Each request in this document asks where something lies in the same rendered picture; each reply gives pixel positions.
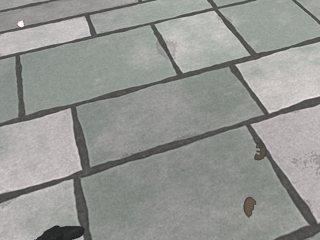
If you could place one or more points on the left robot hand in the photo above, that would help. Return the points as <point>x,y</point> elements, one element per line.
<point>62,233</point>

